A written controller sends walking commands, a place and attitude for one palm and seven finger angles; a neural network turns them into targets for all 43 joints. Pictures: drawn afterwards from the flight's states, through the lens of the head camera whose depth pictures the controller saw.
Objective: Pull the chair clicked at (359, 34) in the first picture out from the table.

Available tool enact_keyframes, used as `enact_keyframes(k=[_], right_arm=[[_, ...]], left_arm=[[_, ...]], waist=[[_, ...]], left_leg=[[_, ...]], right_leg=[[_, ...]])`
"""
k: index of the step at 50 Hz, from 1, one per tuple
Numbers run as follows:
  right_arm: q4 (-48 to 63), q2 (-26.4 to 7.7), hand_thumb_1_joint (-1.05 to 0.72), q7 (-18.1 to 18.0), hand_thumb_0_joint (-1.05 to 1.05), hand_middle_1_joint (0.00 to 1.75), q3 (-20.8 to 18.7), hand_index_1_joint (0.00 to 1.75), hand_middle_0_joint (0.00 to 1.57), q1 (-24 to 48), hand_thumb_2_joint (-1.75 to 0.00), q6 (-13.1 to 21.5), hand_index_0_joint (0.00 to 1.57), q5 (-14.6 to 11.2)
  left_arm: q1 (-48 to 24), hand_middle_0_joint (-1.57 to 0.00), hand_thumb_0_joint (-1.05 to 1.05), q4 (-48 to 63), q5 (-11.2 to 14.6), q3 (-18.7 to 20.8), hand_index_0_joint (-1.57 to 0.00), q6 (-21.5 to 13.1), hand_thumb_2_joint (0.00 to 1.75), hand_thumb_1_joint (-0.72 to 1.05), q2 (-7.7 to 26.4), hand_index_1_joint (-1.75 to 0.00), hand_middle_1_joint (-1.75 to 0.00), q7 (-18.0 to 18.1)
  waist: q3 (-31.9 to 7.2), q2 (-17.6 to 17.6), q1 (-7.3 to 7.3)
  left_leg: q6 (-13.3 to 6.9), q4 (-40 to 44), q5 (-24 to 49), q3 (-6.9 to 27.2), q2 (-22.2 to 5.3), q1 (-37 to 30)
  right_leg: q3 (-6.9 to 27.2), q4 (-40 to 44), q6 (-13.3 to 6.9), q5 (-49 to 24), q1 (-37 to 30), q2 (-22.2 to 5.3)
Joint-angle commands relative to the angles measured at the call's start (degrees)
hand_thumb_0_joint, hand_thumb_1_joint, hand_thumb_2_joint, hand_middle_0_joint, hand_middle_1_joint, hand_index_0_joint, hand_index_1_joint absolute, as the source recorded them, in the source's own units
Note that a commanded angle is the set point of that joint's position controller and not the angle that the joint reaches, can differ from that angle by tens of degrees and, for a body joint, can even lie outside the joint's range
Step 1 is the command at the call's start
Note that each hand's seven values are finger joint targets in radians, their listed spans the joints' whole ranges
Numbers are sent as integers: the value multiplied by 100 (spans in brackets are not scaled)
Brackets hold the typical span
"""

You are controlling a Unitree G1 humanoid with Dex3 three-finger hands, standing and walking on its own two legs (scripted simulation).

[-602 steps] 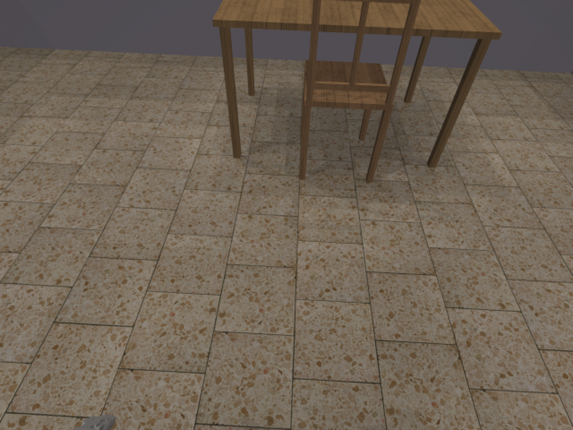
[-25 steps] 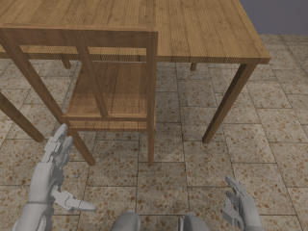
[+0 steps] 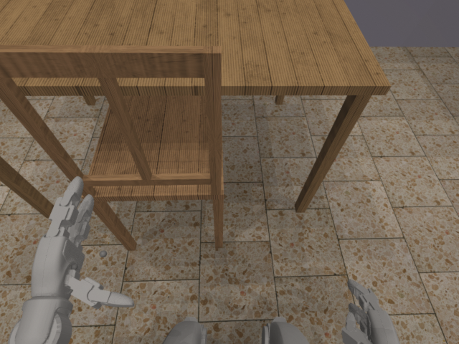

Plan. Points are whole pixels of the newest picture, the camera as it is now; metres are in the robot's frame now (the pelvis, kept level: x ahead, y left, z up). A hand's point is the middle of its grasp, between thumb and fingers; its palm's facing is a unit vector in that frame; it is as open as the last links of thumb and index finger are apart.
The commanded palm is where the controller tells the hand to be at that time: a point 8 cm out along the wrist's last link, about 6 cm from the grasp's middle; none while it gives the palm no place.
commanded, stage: raise the hand toward the chair's back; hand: left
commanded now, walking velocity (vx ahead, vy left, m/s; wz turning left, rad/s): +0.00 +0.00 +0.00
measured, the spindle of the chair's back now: (130, 136) +0.51 +0.24 +0.01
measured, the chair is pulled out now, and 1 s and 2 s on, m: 0.00 0.00 0.00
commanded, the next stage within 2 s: aim the fingers beside a spindle in 0.22 s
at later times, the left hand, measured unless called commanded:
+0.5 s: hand (117, 260) +0.24 +0.19 +0.03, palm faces +0.06 -1.00 -0.06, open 16.9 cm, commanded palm +0.23 +0.25 +0.04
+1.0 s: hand (121, 232) +0.29 +0.20 +0.02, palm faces +0.09 -0.99 -0.06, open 16.9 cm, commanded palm +0.27 +0.25 +0.02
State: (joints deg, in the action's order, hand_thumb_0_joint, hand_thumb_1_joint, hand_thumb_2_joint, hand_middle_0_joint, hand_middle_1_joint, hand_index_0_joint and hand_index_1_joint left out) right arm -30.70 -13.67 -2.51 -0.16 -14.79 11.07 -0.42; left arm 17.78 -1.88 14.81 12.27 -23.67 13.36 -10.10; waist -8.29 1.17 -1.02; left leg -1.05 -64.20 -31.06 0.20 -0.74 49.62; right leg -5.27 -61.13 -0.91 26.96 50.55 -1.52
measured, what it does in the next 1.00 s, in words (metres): stands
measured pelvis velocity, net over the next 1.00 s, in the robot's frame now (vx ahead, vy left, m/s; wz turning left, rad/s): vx -0.01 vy -0.01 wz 0.00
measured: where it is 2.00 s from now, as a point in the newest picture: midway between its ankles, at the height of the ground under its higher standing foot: outside the picture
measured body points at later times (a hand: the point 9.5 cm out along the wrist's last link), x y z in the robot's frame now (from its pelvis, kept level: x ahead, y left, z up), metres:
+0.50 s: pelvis -0.01 -0.01 -0.01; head +0.07 -0.01 +0.44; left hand +0.23 +0.24 +0.04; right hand +0.17 -0.25 -0.09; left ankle +0.00 +0.10 -0.66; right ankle +0.03 -0.12 -0.66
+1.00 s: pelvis -0.01 -0.01 -0.02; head +0.08 +0.00 +0.42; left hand +0.28 +0.25 +0.03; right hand +0.14 -0.26 -0.11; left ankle +0.00 +0.10 -0.66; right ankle +0.03 -0.12 -0.66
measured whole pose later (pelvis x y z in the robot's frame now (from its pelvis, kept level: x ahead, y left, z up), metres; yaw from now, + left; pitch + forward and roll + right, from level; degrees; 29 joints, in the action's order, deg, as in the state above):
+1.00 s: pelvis -0.01 -0.01 -0.02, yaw +0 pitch +19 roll -1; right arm -32.9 -14.1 -2.2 0.3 -13.3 9.4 -0.2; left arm 2.5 -15.9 14.0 14.3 -26.5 14.1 -11.2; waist -8.4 1.0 -1.7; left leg -0.4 -68.7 -31.6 0.4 -1.0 56.1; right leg -5.3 -66.2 -1.8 27.7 57.4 -1.4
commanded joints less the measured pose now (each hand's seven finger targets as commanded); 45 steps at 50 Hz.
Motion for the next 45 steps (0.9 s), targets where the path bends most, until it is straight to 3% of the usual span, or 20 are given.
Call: enact_keyframes(k=[1, 5, 9, 11, 13, 16, 18, 21, 24, 25, 28, 31, 34, 37, 38, 40, 43, 45], right_arm=[[727, -793, -90, -18, 0, 30, -281, 30, 20, 223, -90, 258, 20, -32], [854, -835, -90, -48, 0, 30, -279, 30, 20, 223, -90, 232, 20, -89], [868, -752, -90, -95, 0, 30, -271, 30, 20, 259, -90, 238, 20, -90], [804, -686, -90, -91, 0, 30, -259, 30, 20, 286, -90, 249, 20, -74], [733, -690, -90, -86, 0, 30, -254, 30, 20, 302, -90, 244, 20, -54], [737, -731, -90, -51, 0, 30, -235, 30, 20, 334, -90, 243, 20, -66], [745, -773, -90, -55, 0, 30, -234, 30, 20, 309, -90, 243, 20, -91], [771, -814, -90, -86, 0, 30, -240, 30, 20, 277, -90, 258, 20, -90], [729, -784, -90, -113, 0, 30, -230, 30, 20, 290, -90, 271, 20, -76], [678, -784, -90, -127, 0, 30, -242, 30, 20, 268, -90, 270, 20, -76], [659, -755, -90, -109, 0, 30, -229, 30, 20, 326, -90, 284, 20, -50], [624, -770, -90, -61, 0, 30, -235, 30, 20, 288, -90, 258, 20, -46], [631, -821, -90, -41, 0, 30, -250, 30, 20, 247, -90, 200, 20, -68], [639, -864, -90, -55, 0, 30, -262, 30, 20, 211, -90, 140, 20, -80], [631, -871, -90, -74, 0, 30, -264, 30, 20, 208, -90, 136, 20, -74], [629, -831, -90, -64, 0, 30, -265, 30, 20, 231, -90, 130, 20, -57], [594, -821, -90, -72, 0, 30, -273, 30, 20, 211, -90, 124, 20, -25], [535, -797, -90, -51, 0, 30, -268, 30, 20, 210, -90, 106, 20, -17]], left_arm=[[-409, -6, 0, 748, 22, 271, -6, -511, 30, -50, 588, -8, -8, -15], [-440, -6, 0, 875, 62, 273, -6, -322, 30, -50, 791, -8, -8, -289], [-427, -6, 0, 1299, 175, 542, -6, -340, 30, -50, 951, -8, -8, -215], [-455, -6, 0, 1285, 194, 564, -6, -433, 30, -50, 876, -8, -8, -109], [-478, -6, 0, 1041, 165, 559, -6, -510, 30, -50, 825, -8, -8, -22], [-524, -6, 0, 651, 109, 324, -6, -500, 30, -50, 624, -8, -8, -93], [-694, -6, 0, 542, 74, 189, -6, -454, 30, -50, 609, -8, -8, -213], [-999, -6, 0, 643, 87, 270, -6, -411, 30, -50, 796, -8, -8, -340], [-1288, -6, 0, 693, 125, 440, -6, -461, 30, -50, 930, -8, -8, -307], [-1432, -6, 0, 622, 144, 660, -6, -498, 30, -50, 1089, -8, -8, -254], [-1458, -6, 0, 564, 142, 647, -6, -607, 30, -50, 1020, -8, -8, -160], [-1413, -6, 0, 277, 99, 516, -6, -563, 30, -50, 864, -8, -8, -166], [-1347, -6, 0, -81, 61, 373, -6, -413, 30, -50, 751, -8, -8, -252], [-1733, -6, 0, -164, 75, 444, -6, -335, 30, -50, 868, -8, -8, -280], [-1840, -6, 0, -143, 76, 577, -6, -366, 30, -50, 1008, -8, -8, -263], [-2023, -6, 0, -20, 86, 561, -6, -445, 30, -50, 950, -8, -8, -211], [-2120, -6, 0, 17, 74, 788, -6, -618, 30, -50, 1157, -8, -8, -96], [-2309, -6, 0, -19, 28, 718, -6, -699, 30, -50, 1092, -8, -8, -74]], waist=[[-1104, 120, -18], [-1405, 198, 46], [-1656, 144, 118], [-1483, 196, 94], [-1289, -22, 35], [-954, 39, -24], [-955, 69, -71], [-1337, 40, -41], [-1462, 111, -34], [-1470, -37, -24], [-1517, 230, 49], [-1550, 275, 38], [-1502, 60, -4], [-1503, -132, -55], [-1529, -82, -21], [-1655, 66, -14], [-1810, -19, 31], [-1873, 212, -1]], left_leg=[[69, 864, 1661, 186, 86, -488], [20, 937, 1525, 146, 117, -541], [-6, 922, 1840, 133, 131, -658], [7, 888, 1761, 126, 132, -612], [-7, 823, 1589, 138, 120, -422], [3, 806, 1184, 127, 140, -236], [-17, 798, 1089, 130, 136, -209], [-38, 734, 1192, 124, 142, -251], [-45, 669, 1272, 111, 142, -234], [-37, 642, 1269, 117, 129, -166], [-29, 634, 1335, 109, 140, -153], [-6, 647, 1463, 97, 137, -211], [-20, 636, 1456, 106, 124, -118], [-32, 602, 1275, 98, 125, 25], [-28, 593, 1307, 115, 117, 53], [-24, 582, 1348, 92, 128, -51], [-31, 545, 1492, 114, 111, -13], [-12, 517, 1602, 100, 106, -113]], right_leg=[[100, 610, -37, -1030, -855, 162], [214, 764, -32, -966, -1194, 131], [268, 786, -15, -1354, -1546, 129], [257, 776, -4, -1275, -1404, 132], [265, 782, 7, -1085, -1271, 141], [310, 830, 3, -638, -992, 126], [345, 861, -10, -512, -950, 117], [419, 831, 0, -647, -1134, 92], [460, 791, 9, -731, -1189, 90], [460, 764, 19, -704, -1194, 91], [447, 674, -9, -748, -1160, 91], [386, 586, -10, -966, -1097, 87], [375, 573, -1, -1015, -1061, 105], [417, 611, 26, -847, -1045, 98], [414, 559, 5, -852, -1048, 105], [419, 531, 12, -914, -1017, 90], [425, 438, -2, -1045, -1109, 111], [400, 346, -9, -1188, -989, 105]])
